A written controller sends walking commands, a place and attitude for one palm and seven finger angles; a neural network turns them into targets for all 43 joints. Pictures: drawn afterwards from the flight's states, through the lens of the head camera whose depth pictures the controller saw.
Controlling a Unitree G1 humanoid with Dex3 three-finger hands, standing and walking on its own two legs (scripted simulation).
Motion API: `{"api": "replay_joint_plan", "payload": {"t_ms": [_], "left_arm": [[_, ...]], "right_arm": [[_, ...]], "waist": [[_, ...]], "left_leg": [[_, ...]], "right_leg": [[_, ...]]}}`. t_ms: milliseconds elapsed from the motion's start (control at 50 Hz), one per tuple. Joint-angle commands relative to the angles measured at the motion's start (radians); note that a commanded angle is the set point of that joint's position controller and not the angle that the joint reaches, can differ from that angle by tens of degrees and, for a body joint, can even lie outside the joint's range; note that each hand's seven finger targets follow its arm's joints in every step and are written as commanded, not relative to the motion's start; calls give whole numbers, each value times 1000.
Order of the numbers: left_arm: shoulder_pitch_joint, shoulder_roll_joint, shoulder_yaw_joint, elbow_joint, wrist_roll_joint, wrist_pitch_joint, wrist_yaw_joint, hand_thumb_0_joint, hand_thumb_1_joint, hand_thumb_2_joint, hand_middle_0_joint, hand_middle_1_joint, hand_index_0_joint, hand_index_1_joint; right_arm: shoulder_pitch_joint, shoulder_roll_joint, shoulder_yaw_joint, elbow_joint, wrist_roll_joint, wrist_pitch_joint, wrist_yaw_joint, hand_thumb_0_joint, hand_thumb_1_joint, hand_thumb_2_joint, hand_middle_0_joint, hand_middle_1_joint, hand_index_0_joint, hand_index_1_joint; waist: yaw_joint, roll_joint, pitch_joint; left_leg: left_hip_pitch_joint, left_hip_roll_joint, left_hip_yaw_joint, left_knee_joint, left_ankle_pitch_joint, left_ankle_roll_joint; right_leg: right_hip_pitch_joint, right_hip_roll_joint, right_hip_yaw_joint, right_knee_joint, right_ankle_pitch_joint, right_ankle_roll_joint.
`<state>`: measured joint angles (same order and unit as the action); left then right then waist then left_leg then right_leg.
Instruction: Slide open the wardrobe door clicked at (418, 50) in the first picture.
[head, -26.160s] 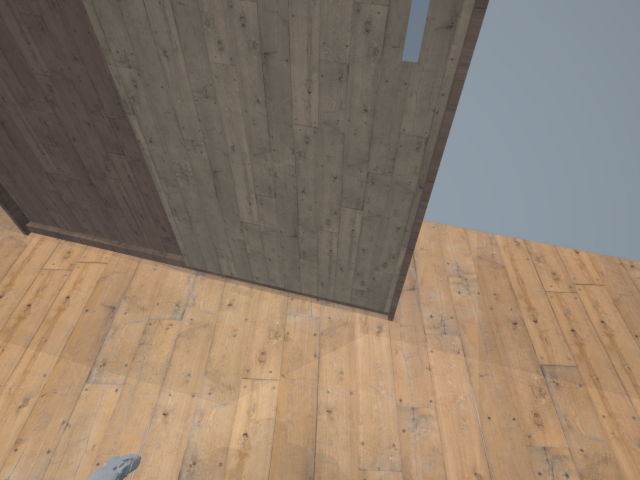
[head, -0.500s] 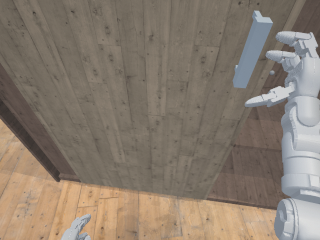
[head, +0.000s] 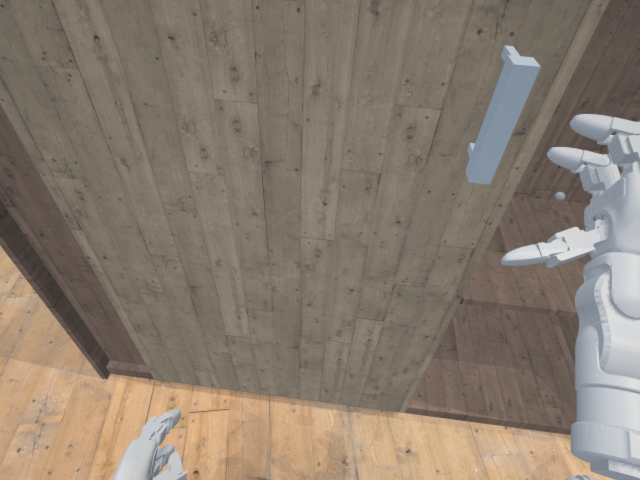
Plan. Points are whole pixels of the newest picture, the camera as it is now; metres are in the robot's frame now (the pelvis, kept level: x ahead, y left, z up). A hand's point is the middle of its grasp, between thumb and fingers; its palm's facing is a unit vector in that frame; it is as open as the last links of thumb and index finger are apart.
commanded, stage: slip the hand off the handle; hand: right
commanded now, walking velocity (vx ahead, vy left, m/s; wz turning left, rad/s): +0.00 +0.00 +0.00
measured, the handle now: (493, 116) +0.48 -0.18 +0.26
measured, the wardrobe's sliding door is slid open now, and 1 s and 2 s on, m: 0.59 0.59 0.59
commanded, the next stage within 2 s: draw the hand back to the body in 0.50 s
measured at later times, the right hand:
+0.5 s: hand (592, 240) +0.28 -0.22 +0.25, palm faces +0.24 +0.97 -0.06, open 14.7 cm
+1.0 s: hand (636, 300) +0.23 -0.25 +0.23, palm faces +0.18 +0.98 -0.01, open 14.7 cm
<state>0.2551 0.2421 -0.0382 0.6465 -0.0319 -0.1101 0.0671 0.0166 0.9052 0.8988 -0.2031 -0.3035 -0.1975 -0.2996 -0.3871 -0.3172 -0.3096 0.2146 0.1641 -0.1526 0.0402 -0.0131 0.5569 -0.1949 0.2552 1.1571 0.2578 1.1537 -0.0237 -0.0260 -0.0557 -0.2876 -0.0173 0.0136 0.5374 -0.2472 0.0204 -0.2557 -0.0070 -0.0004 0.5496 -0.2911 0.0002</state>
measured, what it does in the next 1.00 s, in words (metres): stands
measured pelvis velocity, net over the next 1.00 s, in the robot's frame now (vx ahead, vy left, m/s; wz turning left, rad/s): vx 0.00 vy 0.00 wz -0.03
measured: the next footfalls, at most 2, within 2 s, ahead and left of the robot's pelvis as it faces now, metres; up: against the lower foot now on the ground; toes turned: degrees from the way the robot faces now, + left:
none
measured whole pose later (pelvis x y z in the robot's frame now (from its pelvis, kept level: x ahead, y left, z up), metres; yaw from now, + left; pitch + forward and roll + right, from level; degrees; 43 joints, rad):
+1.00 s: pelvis +0.00 +0.00 +0.00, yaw -2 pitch -6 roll +0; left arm 0.15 0.27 -0.08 0.61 -0.08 -0.15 0.10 0.02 0.90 0.90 -0.20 -0.30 -0.20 -0.30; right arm -0.05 -0.34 -0.38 -0.23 0.34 0.41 0.22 -0.01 0.55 -0.20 0.25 1.15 0.25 1.15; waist -0.10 -0.06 -0.09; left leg -0.17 0.00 0.04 0.52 -0.25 0.01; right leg -0.15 0.01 0.03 0.53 -0.28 -0.01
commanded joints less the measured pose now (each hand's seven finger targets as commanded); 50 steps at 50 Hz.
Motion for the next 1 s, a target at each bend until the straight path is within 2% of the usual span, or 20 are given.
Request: {"api": "replay_joint_plan", "payload": {"t_ms": [0,60,120,240,280,320,360,420,440,520,580,600,620,640,700,760,820,880,940,980], "left_arm": [[-131,118,41,-151,-7,-71,17,0,900,900,-200,-300,-200,-300],[-145,120,36,-153,-11,-78,28,0,900,900,-200,-300,-200,-300],[-159,124,34,-148,-9,-79,36,0,900,900,-200,-300,-200,-300],[-189,104,26,-181,-1,-98,14,0,900,900,-200,-300,-200,-300],[-185,106,25,-178,2,-101,12,0,900,900,-200,-300,-200,-300],[-181,113,26,-164,-1,-98,17,0,900,900,-200,-300,-200,-300],[-188,113,24,-166,-4,-100,25,0,900,900,-200,-300,-200,-300],[-198,107,21,-163,-9,-111,35,0,900,900,-200,-300,-200,-300],[-196,107,21,-160,-10,-116,38,0,900,900,-200,-300,-200,-300],[-190,111,19,-152,-3,-126,41,0,900,900,-200,-300,-200,-300],[-196,105,18,-153,0,-131,39,0,900,900,-200,-300,-200,-300],[-193,108,18,-149,0,-131,39,0,900,900,-200,-300,-200,-300],[-212,128,15,-148,-20,-119,45,0,900,900,-200,-300,-200,-300],[-229,122,9,-178,-32,-110,49,0,900,900,-200,-300,-200,-300],[-268,116,1,-211,-35,-101,52,0,900,900,-200,-300,-200,-300],[-308,120,-7,-222,-48,-95,46,0,900,900,-200,-300,-200,-300],[-319,113,-9,-234,-44,-109,39,0,900,900,-200,-300,-200,-300],[-278,118,-3,-211,-41,-108,30,0,900,900,-200,-300,-200,-300],[-276,125,-2,-194,-46,-96,32,0,900,900,-200,-300,-200,-300],[-287,120,-8,-198,-50,-90,39,0,900,900,-200,-300,-200,-300]], "right_arm": [[-405,-171,19,-259,18,-54,36,0,550,-200,250,1150,250,1150],[-383,-164,22,-256,45,-38,60,0,550,-200,250,1150,250,1150],[-320,-230,-61,-236,72,-26,65,0,550,-200,250,1150,250,1150],[-175,-203,-81,-437,85,-49,60,0,550,-200,250,1150,250,1150],[-159,-208,-83,-460,80,-43,59,0,550,-200,250,1150,250,1150],[-153,-222,-93,-415,85,-20,64,0,550,-200,250,1150,250,1150],[-166,-211,-83,-426,93,-4,74,0,550,-200,250,1150,250,1150],[-221,-147,-7,-443,98,11,92,0,550,-200,250,1150,250,1150],[-228,-165,-19,-448,98,10,93,0,550,-200,250,1150,250,1150],[-197,-182,-40,-436,99,-4,91,0,550,-200,250,1150,250,1150],[-187,-171,-47,-447,102,-12,83,0,550,-200,250,1150,250,1150],[-186,-196,-72,-432,102,-11,77,0,550,-200,250,1150,250,1150],[-63,-255,-76,-280,103,138,114,0,550,-200,250,1150,250,1150],[-112,-261,-85,-400,117,207,135,0,550,-200,250,1150,250,1150],[-67,-292,-136,-510,135,350,166,0,550,-200,250,1150,250,1150],[-42,-307,-183,-555,185,506,192,0,550,-200,250,1150,250,1150],[-20,-262,-182,-644,213,521,184,0,550,-200,250,1150,250,1150],[56,-205,-140,-638,203,503,175,0,550,-200,250,1150,250,1150],[61,-177,-91,-602,187,523,182,0,550,-200,250,1150,250,1150],[15,-176,-58,-636,169,534,183,0,550,-200,250,1150,250,1150]], "waist": [[15,-31,-169],[16,21,-142],[-8,70,-152],[-52,-12,-227],[-46,-14,-205],[-31,51,-140],[-25,42,-111],[-2,3,-97],[-7,-26,-101],[-17,27,-142],[-30,-4,-167],[-34,11,-164],[-64,17,-177],[-66,-3,-201],[-91,-37,-240],[-96,16,-227],[-85,36,-186],[-63,26,-123],[-42,5,-41],[-37,-54,-12]], "left_leg": [[48,9,-7,-100,68,6],[43,13,-15,-123,8,-1],[82,23,-33,-136,-18,-8],[158,24,-14,-73,179,1],[146,23,-12,-69,208,-2],[113,23,-18,-93,155,-11],[95,25,-23,-108,107,-13],[54,23,-20,-123,60,-10],[51,23,-17,-120,42,-7],[73,24,-17,-109,38,-7],[85,25,-11,-95,51,-3],[90,24,-9,-94,49,-2],[142,32,-23,-100,55,-2],[179,40,-13,-103,96,-3],[230,37,1,-85,235,2],[234,31,20,-83,296,-2],[186,16,26,-94,271,-5],[126,11,38,-91,237,-2],[69,12,31,-116,137,-5],[47,12,29,-127,43,0]], "right_leg": [[47,18,0,-79,85,-30],[31,23,5,-83,31,-33],[4,26,-1,-77,21,-34],[40,28,-7,-60,162,-30],[36,29,-11,-56,174,-29],[7,24,-10,-58,129,-31],[5,27,-9,-64,101,-31],[33,29,-5,-65,74,-31],[32,30,2,-68,63,-29],[28,30,10,-63,68,-29],[29,31,13,-67,79,-26],[21,29,16,-69,79,-24],[-1,24,16,-90,50,-31],[19,25,16,-105,87,-34],[62,28,8,-107,201,-35],[84,24,20,-112,254,-35],[119,24,29,-103,260,-33],[124,19,32,-104,241,-27],[106,17,34,-111,159,-29],[97,20,45,-126,88,-27]]}}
